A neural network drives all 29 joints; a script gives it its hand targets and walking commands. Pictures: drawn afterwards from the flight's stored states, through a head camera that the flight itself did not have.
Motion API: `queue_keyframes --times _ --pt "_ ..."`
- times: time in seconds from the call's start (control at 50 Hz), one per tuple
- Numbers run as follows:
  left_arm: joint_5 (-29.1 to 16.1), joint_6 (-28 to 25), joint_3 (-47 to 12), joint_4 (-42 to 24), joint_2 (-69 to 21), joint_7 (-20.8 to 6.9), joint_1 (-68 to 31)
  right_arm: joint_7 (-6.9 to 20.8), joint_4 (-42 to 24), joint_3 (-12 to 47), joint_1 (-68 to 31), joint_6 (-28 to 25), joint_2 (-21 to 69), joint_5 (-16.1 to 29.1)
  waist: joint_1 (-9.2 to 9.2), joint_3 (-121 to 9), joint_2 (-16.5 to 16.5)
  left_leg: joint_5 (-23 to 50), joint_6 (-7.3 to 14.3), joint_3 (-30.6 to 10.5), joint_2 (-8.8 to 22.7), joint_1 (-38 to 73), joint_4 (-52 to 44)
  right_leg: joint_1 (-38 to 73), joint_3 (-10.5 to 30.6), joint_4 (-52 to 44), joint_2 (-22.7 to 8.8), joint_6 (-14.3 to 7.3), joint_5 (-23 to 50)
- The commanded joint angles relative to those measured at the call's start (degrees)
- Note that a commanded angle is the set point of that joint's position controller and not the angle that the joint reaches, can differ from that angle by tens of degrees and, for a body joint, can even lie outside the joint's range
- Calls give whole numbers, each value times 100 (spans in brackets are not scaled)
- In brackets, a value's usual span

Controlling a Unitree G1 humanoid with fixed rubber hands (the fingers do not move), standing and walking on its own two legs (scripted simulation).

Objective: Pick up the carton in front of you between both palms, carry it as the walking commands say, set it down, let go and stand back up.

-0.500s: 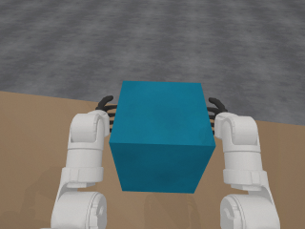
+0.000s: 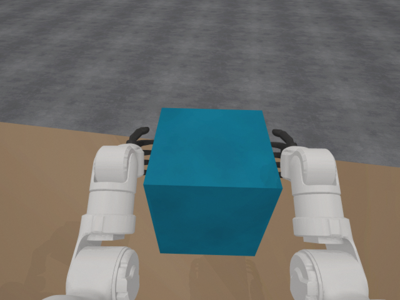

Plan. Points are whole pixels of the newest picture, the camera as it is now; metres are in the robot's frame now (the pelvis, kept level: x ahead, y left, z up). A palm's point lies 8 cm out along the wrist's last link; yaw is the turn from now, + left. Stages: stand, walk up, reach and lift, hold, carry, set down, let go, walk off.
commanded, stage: carry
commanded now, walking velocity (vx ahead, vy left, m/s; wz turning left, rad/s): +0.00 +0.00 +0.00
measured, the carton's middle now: (209, 184) +0.34 +0.00 +0.05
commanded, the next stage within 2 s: none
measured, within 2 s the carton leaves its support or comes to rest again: neither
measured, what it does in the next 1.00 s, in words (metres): stands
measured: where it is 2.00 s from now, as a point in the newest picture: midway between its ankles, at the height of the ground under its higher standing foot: outside the picture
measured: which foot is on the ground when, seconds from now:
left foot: down 0.00-1.00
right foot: down 0.00-1.00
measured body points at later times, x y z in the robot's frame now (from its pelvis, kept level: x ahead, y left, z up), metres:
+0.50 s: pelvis +0.00 +0.00 +0.00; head -0.02 +0.00 +0.45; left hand +0.35 +0.15 +0.12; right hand +0.35 -0.15 +0.12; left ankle -0.02 +0.08 -0.72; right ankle +0.07 -0.11 -0.73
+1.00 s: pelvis +0.00 +0.00 +0.00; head -0.02 +0.00 +0.45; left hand +0.35 +0.16 +0.12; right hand +0.36 -0.15 +0.12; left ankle -0.02 +0.08 -0.72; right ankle +0.07 -0.11 -0.73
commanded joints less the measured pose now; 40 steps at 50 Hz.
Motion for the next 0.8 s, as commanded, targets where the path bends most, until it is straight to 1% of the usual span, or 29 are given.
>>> queue_keyframes --times 0.0,0.18,0.5,0.78 --pt "-2418 -158 -3168 -754 -6402 -1307 -4115 1317 -799 3192 -4210 -184 6387 2440 -6 -1999 56 1397 49 -817 935 239 -587 1173 674 -123 -728 -314 899" --pt "-2408 -139 -3222 -842 -6387 -1302 -4108 1331 -875 3258 -4223 -165 6410 2472 -15 -2063 49 1463 51 -813 930 280 -522 1193 662 -89 -744 -330 1005" --pt "-2395 -138 -3237 -803 -6384 -1324 -4112 1356 -821 3246 -4205 -164 6398 2448 -14 -2005 43 1302 53 -808 937 254 -561 1174 655 -142 -761 -311 882" --pt "-2399 -139 -3213 -774 -6400 -1326 -4129 1358 -801 3221 -4226 -165 6403 2449 -13 -1989 48 1312 45 -792 953 244 -571 1170 632 -147 -765 -295 872"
